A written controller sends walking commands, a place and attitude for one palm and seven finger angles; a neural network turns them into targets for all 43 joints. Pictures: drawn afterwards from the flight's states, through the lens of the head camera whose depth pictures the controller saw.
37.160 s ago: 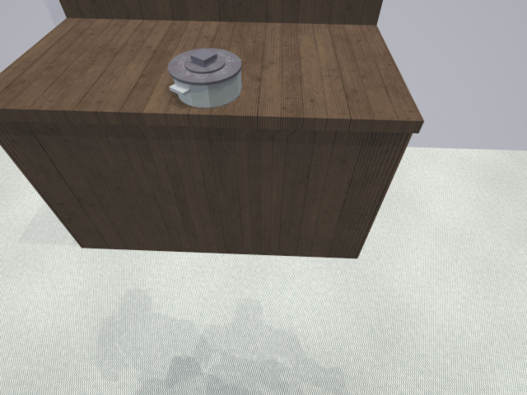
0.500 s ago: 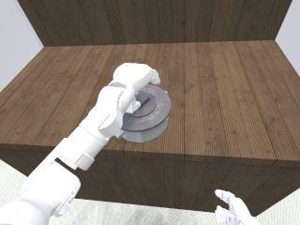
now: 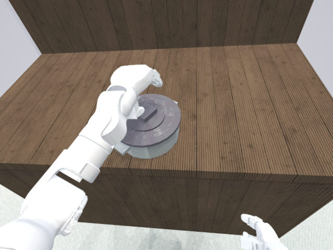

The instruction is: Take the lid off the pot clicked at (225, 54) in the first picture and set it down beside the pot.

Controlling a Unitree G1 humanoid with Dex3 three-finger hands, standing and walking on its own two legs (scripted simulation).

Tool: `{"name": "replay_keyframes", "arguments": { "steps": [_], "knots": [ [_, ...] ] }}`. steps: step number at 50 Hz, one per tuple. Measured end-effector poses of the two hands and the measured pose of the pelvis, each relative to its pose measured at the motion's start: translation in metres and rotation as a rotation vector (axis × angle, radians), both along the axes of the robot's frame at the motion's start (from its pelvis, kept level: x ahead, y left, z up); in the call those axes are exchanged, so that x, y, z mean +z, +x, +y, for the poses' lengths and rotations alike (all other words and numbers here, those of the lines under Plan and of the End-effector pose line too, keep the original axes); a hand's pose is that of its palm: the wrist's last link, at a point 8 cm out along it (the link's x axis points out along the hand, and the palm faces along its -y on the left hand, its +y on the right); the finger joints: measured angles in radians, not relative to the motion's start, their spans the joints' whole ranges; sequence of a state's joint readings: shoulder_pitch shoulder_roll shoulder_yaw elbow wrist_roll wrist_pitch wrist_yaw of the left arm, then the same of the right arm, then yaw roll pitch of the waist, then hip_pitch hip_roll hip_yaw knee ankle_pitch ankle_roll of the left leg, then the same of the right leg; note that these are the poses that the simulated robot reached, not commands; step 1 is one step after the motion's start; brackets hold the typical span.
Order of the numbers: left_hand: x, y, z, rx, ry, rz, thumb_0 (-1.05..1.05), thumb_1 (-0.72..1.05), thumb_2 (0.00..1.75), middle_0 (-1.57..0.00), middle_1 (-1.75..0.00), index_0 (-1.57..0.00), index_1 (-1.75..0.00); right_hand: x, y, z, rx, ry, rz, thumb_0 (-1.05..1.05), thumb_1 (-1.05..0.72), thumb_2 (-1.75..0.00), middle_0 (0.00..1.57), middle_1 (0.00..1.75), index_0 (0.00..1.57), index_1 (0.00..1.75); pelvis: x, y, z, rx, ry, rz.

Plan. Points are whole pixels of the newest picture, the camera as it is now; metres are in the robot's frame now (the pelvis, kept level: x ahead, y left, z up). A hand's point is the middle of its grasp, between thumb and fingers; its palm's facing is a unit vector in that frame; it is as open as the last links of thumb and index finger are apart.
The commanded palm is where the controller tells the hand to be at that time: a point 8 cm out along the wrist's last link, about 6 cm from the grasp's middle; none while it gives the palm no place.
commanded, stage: move the open hand above the knob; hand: left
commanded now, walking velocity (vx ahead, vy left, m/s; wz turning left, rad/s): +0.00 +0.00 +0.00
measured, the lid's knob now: (144, 111) +0.45 +0.08 +0.09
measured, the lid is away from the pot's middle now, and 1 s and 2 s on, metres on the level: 0.00 0.00 0.00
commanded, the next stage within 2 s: lower the open fingers around the knob in 0.68 s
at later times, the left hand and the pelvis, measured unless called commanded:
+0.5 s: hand (133, 101) +0.42 +0.09 +0.16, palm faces -0.16 -0.05 -0.99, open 10.1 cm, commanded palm +0.40 +0.10 +0.22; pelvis +0.00 +0.01 +0.00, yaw +1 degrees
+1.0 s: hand (137, 110) +0.41 +0.09 +0.14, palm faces -0.19 -0.06 -0.98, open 10.2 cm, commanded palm +0.39 +0.10 +0.20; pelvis +0.00 +0.02 +0.00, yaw +1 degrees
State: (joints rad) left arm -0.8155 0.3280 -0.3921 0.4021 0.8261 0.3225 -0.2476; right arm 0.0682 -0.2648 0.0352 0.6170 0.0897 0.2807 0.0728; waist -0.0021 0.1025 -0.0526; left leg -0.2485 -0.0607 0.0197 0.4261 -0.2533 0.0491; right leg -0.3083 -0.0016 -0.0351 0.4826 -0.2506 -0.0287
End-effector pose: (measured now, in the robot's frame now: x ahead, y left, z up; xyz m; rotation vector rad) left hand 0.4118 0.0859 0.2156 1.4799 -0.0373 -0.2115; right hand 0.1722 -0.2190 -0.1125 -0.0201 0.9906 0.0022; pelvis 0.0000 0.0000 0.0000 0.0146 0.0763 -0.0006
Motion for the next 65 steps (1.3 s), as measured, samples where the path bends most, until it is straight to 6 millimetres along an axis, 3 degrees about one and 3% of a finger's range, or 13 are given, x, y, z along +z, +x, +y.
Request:
{"name": "replay_keyframes", "arguments": {
  "steps": [5,12,16,22,28,36,42,46,49,53,57,65],
  "knots": [
    [-0.016,-0.002,-0.001,-0.017,0.029,0.054,0.0,-0.32,1.49,-0.85,-0.08,-0.85,-0.08,0.001,0.001,-0.006,-0.008,-0.024,0.003,0.01,-0.91,-0.9,0.2,0.29,0.19,0.3,0.0,0.0,-0.002,0.0,-0.001,-0.009],
    [0.003,0.008,0.015,0.032,0.016,0.014,0.0,-0.32,1.49,-0.86,-0.08,-0.85,-0.08,0.002,0.003,-0.01,-0.014,-0.046,-0.014,0.01,-0.91,-0.9,0.2,0.29,0.19,0.3,0.001,0.001,-0.002,0.002,-0.002,-0.004],
    [-0.007,0.008,0.024,0.067,0.007,0.063,0.0,-0.32,1.49,-0.85,-0.08,-0.85,-0.08,0.004,0.004,-0.008,-0.014,-0.036,-0.015,0.01,-0.91,-0.9,0.2,0.29,0.19,0.3,0.001,0.002,0.0,0.002,-0.004,0.0],
    [-0.011,-0.006,0.012,-0.035,0.045,0.064,0.0,-0.32,1.49,-0.86,-0.08,-0.85,-0.08,0.007,0.01,-0.002,0.0,-0.042,-0.034,0.01,-0.91,-0.9,0.2,0.29,0.19,0.3,0.0,0.002,0.006,0.013,-0.008,-0.016],
    [0.0,0.003,0.018,0.003,0.005,0.031,0.0,-0.32,1.49,-0.86,-0.08,-0.85,-0.08,0.006,0.011,0.012,0.014,-0.027,-0.034,0.01,-0.91,-0.9,0.2,0.29,0.19,0.3,0.0,0.0,0.012,0.011,-0.006,-0.008],
    [-0.009,-0.008,0.003,-0.074,0.021,0.03,0.0,-0.32,1.49,-0.86,-0.08,-0.85,-0.08,0.003,0.009,0.027,0.028,0.006,-0.021,0.01,-0.91,-0.9,0.2,0.29,0.19,0.3,-0.001,0.0,0.019,0.01,-0.009,-0.012],
    [0.004,-0.002,0.008,-0.055,-0.004,-0.013,0.0,-0.32,1.49,-0.86,-0.08,-0.85,-0.08,0.001,0.005,0.03,0.029,0.004,-0.012,0.01,-0.91,-0.9,0.2,0.29,0.19,0.3,-0.001,0.0,0.021,0.004,-0.008,-0.007],
    [-0.011,0.002,0.017,-0.011,-0.02,0.042,0.0,-0.32,1.49,-0.85,-0.08,-0.85,-0.08,0.001,0.0,0.028,0.023,0.008,0.005,0.01,-0.91,-0.9,0.2,0.29,0.19,0.3,-0.001,0.0,0.02,0.003,-0.008,0.002],
    [-0.023,-0.007,0.011,-0.048,-0.006,0.072,0.0,-0.32,1.49,-0.85,-0.08,-0.85,-0.08,0.001,0.0,0.024,0.017,0.004,0.008,0.01,-0.91,-0.9,0.2,0.29,0.19,0.3,-0.001,0.001,0.02,0.01,-0.01,0.0],
    [-0.021,-0.015,0.001,-0.104,0.015,0.049,0.0,-0.32,1.49,-0.86,-0.08,-0.85,-0.08,0.0,0.002,0.019,0.018,-0.009,0.002,0.01,-0.91,-0.9,0.2,0.29,0.19,0.3,-0.001,0.002,0.02,0.015,-0.012,-0.011],
    [-0.018,-0.005,0.007,-0.056,-0.008,0.041,0.0,-0.32,1.49,-0.86,-0.08,-0.85,-0.08,0.001,0.001,0.016,0.013,-0.016,0.0,0.01,-0.91,-0.9,0.2,0.29,0.19,0.3,-0.001,0.001,0.017,0.005,-0.008,-0.009],
    [-0.035,-0.016,0.003,-0.064,0.004,0.056,0.0,-0.32,1.49,-0.83,-0.07,-0.85,-0.08,0.002,0.002,0.012,0.014,0.001,0.001,0.01,-0.91,-0.9,0.2,0.29,0.19,0.3,-0.001,0.001,0.012,0.009,-0.009,-0.009]
  ]
}}
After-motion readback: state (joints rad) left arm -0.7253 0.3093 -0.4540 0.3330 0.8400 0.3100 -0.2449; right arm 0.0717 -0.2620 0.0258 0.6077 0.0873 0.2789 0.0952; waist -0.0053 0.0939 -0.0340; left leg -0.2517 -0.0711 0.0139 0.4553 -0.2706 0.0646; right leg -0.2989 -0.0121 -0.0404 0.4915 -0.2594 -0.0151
